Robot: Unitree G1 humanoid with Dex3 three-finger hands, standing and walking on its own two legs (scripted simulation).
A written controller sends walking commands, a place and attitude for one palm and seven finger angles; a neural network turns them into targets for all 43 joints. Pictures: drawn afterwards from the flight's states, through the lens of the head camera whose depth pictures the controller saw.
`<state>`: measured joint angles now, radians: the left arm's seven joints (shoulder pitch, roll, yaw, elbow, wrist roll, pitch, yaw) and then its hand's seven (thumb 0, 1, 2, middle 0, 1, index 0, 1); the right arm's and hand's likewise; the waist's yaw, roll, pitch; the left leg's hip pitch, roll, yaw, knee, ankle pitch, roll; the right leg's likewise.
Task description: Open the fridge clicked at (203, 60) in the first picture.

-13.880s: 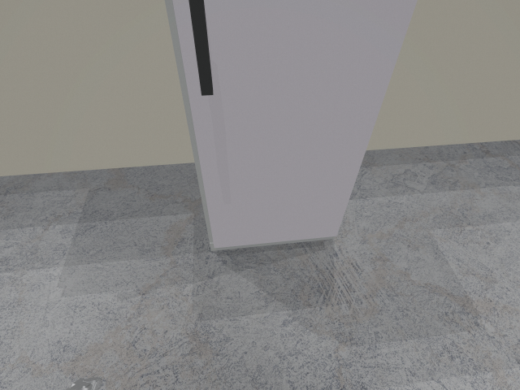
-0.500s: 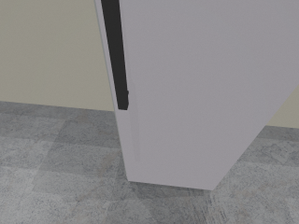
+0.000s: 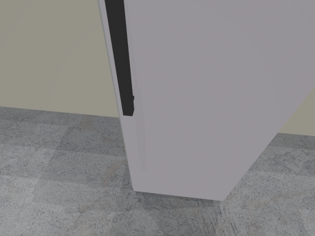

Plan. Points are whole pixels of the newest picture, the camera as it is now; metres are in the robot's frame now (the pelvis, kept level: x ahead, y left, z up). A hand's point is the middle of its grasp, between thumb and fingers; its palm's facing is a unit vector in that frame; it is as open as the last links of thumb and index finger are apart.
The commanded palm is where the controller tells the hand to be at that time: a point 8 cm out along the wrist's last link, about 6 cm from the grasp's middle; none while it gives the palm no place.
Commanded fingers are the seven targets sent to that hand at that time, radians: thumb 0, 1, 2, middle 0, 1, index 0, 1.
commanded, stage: look again from close up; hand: left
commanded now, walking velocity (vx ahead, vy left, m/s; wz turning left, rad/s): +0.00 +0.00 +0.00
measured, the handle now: (124, 52) +0.46 +0.11 +0.25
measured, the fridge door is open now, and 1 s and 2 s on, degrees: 0 0 0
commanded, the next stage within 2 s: raise the hand to about handle height in 1.12 s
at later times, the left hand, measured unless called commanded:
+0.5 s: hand out of the picture +0.06 +0.25 -0.16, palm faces -0.02 -0.94 -0.33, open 7.4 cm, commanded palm none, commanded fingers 0.00 0.90 0.90 -0.20 -0.30 -0.20 -0.30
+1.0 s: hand out of the picture +0.05 +0.25 -0.16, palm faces -0.02 -0.94 -0.33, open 7.4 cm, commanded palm none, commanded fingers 0.00 0.90 0.90 -0.20 -0.30 -0.20 -0.30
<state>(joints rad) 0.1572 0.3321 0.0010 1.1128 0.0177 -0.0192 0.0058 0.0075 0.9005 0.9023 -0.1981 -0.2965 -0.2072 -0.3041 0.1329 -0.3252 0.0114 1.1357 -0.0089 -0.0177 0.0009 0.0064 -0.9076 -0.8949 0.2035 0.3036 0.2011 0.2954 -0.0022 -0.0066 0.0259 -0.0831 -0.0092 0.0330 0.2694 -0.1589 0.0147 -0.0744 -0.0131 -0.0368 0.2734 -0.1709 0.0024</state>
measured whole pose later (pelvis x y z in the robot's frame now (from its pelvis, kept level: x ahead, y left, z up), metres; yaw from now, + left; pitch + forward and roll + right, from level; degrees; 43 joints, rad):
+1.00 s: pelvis +0.00 +0.01 +0.00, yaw +0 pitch -2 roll +0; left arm 0.16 0.34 0.00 1.12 0.02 -0.02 0.00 0.01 0.90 0.90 -0.20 -0.30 -0.21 -0.30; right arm 0.13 -0.32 0.01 1.14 -0.01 -0.02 0.00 0.01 -0.91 -0.89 0.20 0.30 0.20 0.30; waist 0.00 -0.01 0.03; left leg -0.08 -0.02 0.03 0.27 -0.15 0.02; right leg -0.07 -0.02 -0.04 0.27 -0.17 0.01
